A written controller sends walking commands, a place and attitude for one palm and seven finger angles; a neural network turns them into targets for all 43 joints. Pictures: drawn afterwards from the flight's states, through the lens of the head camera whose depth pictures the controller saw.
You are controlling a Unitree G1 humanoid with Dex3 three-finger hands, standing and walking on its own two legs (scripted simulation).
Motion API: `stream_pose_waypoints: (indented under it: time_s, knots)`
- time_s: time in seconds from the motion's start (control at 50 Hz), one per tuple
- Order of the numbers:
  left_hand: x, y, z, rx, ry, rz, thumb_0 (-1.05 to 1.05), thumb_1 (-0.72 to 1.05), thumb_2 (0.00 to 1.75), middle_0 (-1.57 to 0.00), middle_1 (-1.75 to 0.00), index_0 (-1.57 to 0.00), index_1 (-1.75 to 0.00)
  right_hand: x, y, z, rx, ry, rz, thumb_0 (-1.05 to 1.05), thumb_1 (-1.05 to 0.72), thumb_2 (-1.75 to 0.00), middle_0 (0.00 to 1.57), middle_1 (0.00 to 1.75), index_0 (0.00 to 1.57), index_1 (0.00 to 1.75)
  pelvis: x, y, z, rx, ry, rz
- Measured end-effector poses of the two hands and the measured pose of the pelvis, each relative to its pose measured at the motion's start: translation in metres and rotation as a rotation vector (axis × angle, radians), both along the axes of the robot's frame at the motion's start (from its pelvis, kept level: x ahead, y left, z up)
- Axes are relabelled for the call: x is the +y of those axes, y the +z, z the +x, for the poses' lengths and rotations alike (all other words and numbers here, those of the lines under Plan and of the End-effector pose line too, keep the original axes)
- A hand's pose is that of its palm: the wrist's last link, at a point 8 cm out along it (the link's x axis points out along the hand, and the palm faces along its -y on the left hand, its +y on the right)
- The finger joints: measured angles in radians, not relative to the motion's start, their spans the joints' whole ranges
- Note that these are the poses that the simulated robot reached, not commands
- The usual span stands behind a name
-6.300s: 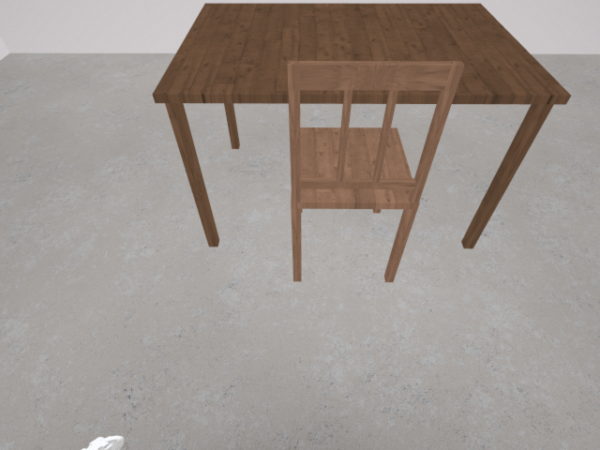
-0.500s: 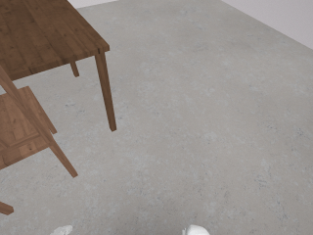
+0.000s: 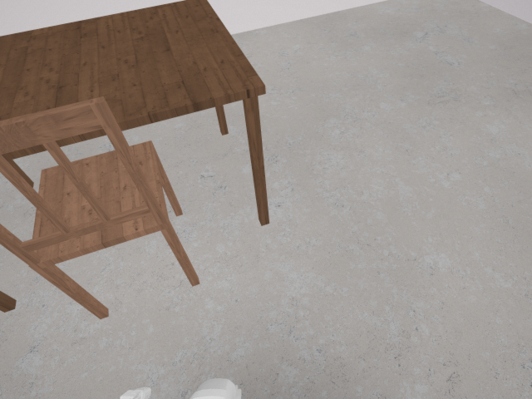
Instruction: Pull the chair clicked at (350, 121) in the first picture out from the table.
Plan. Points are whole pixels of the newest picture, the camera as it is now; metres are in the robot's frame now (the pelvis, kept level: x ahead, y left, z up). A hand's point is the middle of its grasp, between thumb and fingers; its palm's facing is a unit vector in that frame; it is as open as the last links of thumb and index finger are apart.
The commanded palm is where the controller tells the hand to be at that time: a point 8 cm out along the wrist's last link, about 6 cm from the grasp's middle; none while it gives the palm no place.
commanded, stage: turn to face it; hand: left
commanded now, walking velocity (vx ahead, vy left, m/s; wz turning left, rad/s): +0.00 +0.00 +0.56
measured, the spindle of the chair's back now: (34, 198) +0.56 +0.59 -0.10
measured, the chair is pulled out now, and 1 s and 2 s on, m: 0.00 0.00 0.00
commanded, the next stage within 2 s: take the last steps up to it in 0.50 s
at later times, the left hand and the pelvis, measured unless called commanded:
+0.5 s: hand out of the picture +0.01 +0.31 -0.17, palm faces +0.28 -0.93 -0.22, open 7.4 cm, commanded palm none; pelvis +0.00 +0.09 +0.01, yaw +13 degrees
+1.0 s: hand out of the picture +0.02 +0.23 -0.16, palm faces +0.36 -0.91 -0.21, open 7.3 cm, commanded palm none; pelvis +0.07 +0.07 +0.00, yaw +18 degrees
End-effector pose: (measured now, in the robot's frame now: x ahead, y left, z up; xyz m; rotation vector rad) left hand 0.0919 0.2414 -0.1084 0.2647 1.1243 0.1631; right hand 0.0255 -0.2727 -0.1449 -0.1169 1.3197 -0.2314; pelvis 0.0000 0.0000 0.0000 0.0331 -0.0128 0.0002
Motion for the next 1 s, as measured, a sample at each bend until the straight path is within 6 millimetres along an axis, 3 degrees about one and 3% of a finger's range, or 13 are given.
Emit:
stream_pose_waypoints:
  time_s: [0.1, 0.22, 0.3, 0.4, 0.54, 0.68, 0.84, 0.92, 1.0]
  knots:
    - [0.024, -0.015, -0.052, 0.090, 0.107, -0.018, 0.01, 0.90, 0.90, -0.20, -0.30, -0.21, -0.30, 0.017, 0.007, 0.050, -0.034, 0.119, -0.026, 0.01, -0.91, -0.90, 0.20, 0.30, 0.19, 0.30, 0.015, -0.003, 0.000, 0.005, 0.061, -0.005]
    - [0.070, -0.050, -0.115, 0.203, 0.246, -0.056, 0.01, 0.90, 0.90, -0.20, -0.30, -0.21, -0.30, 0.067, 0.016, 0.121, -0.155, 0.283, -0.084, 0.00, -0.91, -0.90, 0.20, 0.30, 0.19, 0.30, 0.051, -0.020, 0.001, 0.015, 0.128, -0.036]
    - [0.092, -0.054, -0.133, 0.263, 0.298, -0.062, 0.01, 0.90, 0.90, -0.20, -0.30, -0.20, -0.29, 0.102, 0.033, 0.141, -0.218, 0.342, -0.093, 0.00, -0.91, -0.90, 0.20, 0.30, 0.20, 0.30, 0.066, -0.014, 0.001, 0.004, 0.145, -0.058]
    - [0.107, -0.042, -0.122, 0.201, 0.321, -0.083, 0.01, 0.91, 0.90, -0.20, -0.30, -0.20, -0.29, 0.132, 0.045, 0.138, -0.212, 0.370, -0.080, 0.00, -0.91, -0.90, 0.20, 0.30, 0.20, 0.30, 0.080, 0.001, 0.002, -0.002, 0.187, -0.084]
    - [0.113, -0.031, -0.100, 0.113, 0.333, -0.086, 0.01, 0.91, 0.90, -0.20, -0.30, -0.20, -0.29, 0.152, 0.035, 0.111, -0.146, 0.361, -0.030, 0.00, -0.91, -0.90, 0.21, 0.30, 0.20, 0.30, 0.090, 0.006, 0.004, -0.005, 0.230, -0.073]
    - [0.103, -0.024, -0.078, 0.069, 0.326, -0.077, 0.01, 0.91, 0.90, -0.20, -0.30, -0.20, -0.29, 0.137, 0.018, 0.071, -0.036, 0.321, -0.016, 0.00, -0.92, -0.90, 0.21, 0.30, 0.20, 0.30, 0.086, 0.004, 0.009, -0.002, 0.268, -0.053]
    - [0.071, -0.023, -0.053, 0.022, 0.294, -0.067, 0.01, 0.91, 0.90, -0.20, -0.30, -0.20, -0.29, 0.107, -0.009, 0.035, 0.098, 0.266, 0.026, 0.00, -0.91, -0.90, 0.21, 0.30, 0.20, 0.30, 0.065, -0.007, 0.033, 0.007, 0.280, -0.020]
    - [0.050, -0.022, -0.067, 0.049, 0.360, -0.089, 0.00, 0.91, 0.90, -0.20, -0.30, -0.20, -0.29, 0.101, -0.009, 0.043, 0.156, 0.292, 0.040, 0.00, -0.91, -0.90, 0.20, 0.30, 0.20, 0.30, 0.062, -0.003, 0.050, -0.006, 0.308, -0.035]
    - [0.036, -0.021, -0.096, 0.158, 0.430, -0.111, 0.00, 0.92, 0.90, -0.20, -0.30, -0.21, -0.30, 0.104, -0.003, 0.077, 0.134, 0.312, 0.042, 0.01, -0.91, -0.90, 0.20, 0.30, 0.20, 0.30, 0.066, 0.003, 0.071, -0.007, 0.320, -0.030]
